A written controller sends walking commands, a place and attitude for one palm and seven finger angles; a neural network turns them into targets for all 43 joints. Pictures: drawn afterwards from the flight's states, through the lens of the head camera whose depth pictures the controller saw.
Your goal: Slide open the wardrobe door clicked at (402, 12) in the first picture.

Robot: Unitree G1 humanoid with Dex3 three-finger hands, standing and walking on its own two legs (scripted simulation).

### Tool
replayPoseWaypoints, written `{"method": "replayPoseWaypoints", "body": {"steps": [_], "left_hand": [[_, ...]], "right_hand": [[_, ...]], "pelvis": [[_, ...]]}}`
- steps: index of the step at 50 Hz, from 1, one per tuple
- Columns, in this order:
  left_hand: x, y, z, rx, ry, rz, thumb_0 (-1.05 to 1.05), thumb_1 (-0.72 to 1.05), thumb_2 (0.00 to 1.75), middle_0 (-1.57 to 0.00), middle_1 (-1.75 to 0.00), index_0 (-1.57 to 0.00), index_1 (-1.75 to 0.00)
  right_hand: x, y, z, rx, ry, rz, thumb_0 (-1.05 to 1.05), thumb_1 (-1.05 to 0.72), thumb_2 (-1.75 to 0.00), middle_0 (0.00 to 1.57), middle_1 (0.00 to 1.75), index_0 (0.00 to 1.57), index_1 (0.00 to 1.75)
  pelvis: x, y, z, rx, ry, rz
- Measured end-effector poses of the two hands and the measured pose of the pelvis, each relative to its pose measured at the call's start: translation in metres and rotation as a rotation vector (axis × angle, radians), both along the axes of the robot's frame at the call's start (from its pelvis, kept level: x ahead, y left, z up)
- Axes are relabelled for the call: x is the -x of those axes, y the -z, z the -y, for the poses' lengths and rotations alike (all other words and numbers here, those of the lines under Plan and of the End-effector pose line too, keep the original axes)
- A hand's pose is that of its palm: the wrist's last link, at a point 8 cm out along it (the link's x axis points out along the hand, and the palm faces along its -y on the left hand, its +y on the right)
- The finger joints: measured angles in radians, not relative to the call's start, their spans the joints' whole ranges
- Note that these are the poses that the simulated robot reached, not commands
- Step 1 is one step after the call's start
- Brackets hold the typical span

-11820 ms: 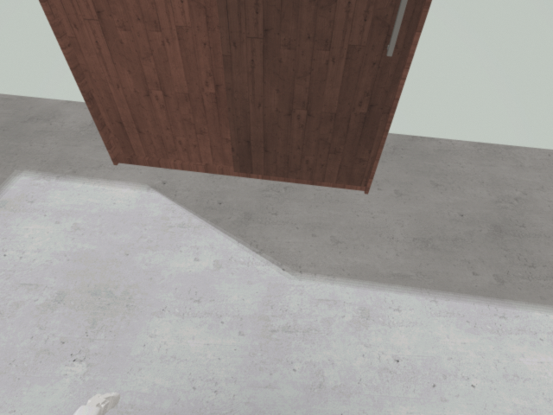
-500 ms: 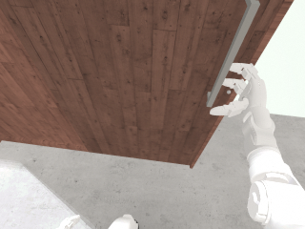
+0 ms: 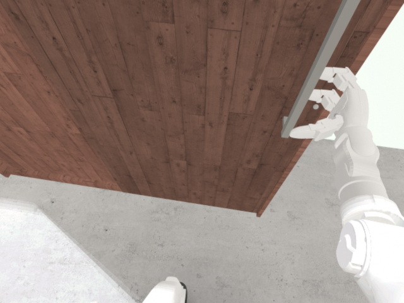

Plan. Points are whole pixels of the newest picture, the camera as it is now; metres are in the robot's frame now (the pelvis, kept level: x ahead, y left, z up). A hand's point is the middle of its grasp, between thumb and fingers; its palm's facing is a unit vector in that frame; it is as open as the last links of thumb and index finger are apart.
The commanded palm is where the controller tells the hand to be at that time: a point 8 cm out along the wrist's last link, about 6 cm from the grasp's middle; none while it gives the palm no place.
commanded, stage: slide the fingers in behind the handle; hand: right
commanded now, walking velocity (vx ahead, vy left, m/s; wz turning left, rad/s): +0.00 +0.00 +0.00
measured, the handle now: (309, 77) +0.53 -0.11 +0.15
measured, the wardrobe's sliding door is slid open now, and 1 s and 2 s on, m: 0.00 0.00 0.00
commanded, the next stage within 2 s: grip the handle and tug to test in 1.82 s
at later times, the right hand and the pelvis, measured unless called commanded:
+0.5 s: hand (314, 111) +0.48 -0.13 +0.11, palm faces -0.04 +1.00 +0.00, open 14.0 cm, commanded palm +0.45 -0.18 +0.12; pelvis +0.00 -0.01 +0.00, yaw +0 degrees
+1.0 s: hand (305, 112) +0.47 -0.11 +0.12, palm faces -0.03 +1.00 +0.00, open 14.0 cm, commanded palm +0.44 -0.16 +0.12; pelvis +0.01 -0.01 +0.00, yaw +0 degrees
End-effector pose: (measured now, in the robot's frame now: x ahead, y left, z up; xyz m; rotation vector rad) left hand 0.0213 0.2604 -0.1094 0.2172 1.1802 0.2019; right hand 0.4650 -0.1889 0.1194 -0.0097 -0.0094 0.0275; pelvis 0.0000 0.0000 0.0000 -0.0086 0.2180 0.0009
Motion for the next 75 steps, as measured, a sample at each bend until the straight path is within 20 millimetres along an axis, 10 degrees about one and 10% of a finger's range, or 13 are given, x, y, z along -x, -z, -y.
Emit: {"method": "replayPoseWaypoints", "body": {"steps": [56,75], "left_hand": [[-0.049,-0.004,0.015,0.04,0.045,0.106,0.01,0.9,0.9,-0.2,-0.3,-0.2,-0.3],[-0.036,0.0,0.012,0.04,0.051,0.088,0.01,0.9,0.9,-0.2,-0.3,-0.2,-0.3]], "right_hand": [[0.02,0.001,-0.027,-0.015,0.013,0.007,-0.01,0.5,-0.3,0.3,1.2,0.27,1.19],[0.018,0.0,-0.04,0.001,0.001,0.009,-0.01,0.5,-0.3,0.28,1.19,0.25,1.19]], "pelvis": [[-0.011,-0.005,0.004,-0.006,0.005,0.033],[-0.004,-0.004,0.001,0.0,0.007,0.032]]}}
